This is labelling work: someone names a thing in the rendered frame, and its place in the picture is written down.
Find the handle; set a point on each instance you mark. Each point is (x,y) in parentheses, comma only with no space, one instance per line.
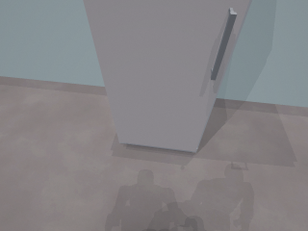
(226,35)

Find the fridge door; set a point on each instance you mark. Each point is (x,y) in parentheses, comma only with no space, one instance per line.
(156,59)

